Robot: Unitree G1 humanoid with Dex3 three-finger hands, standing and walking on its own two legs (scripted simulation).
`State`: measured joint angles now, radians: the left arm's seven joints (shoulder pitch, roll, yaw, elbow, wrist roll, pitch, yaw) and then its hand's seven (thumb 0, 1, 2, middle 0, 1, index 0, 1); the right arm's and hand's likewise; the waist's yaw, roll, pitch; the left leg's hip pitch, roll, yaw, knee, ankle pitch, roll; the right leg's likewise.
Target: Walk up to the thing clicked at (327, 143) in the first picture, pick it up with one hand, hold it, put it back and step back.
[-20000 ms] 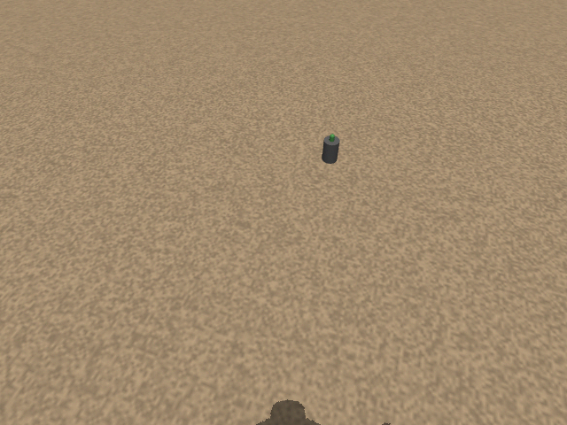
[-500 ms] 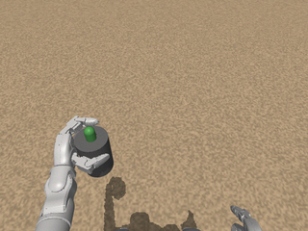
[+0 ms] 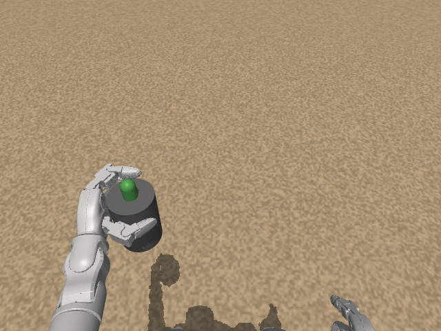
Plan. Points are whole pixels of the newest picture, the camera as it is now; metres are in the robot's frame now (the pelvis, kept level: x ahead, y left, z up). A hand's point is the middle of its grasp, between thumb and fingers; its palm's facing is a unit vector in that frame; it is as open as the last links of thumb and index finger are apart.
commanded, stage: crouch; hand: left
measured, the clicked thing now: (135, 210) +0.33 +0.16 +0.03
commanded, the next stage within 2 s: lower in 1.94 s
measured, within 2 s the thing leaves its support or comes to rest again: neither
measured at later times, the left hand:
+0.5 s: hand (140, 229) +0.34 +0.17 -0.06, palm faces +0.10 -0.99 -0.01, open 11.0 cm
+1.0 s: hand (154, 261) +0.36 +0.19 -0.32, palm faces +0.14 -0.99 -0.03, open 11.0 cm
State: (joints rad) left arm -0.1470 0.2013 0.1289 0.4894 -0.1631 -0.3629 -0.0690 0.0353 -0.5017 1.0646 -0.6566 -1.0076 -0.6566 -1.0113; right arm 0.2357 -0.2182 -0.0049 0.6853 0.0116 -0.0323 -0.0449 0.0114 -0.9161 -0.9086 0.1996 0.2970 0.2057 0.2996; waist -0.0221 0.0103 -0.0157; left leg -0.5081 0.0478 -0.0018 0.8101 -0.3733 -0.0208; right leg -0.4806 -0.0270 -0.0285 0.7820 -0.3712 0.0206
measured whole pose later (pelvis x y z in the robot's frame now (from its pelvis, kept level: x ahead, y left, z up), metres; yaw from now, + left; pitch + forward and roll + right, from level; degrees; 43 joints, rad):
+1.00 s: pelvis -0.06 +0.00 -0.27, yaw -2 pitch +33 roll -3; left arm -0.52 0.29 0.38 1.03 -0.13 -0.79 -0.15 0.04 -0.51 1.07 -0.66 -1.00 -0.67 -1.01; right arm 0.07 -0.25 0.00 0.73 -0.10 -0.04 0.06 0.01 -0.92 -0.91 0.20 0.30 0.21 0.30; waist -0.08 -0.01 -0.18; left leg -1.87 0.05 -0.08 1.97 -0.68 -0.04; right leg -1.84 -0.02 -0.03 1.95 -0.68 0.01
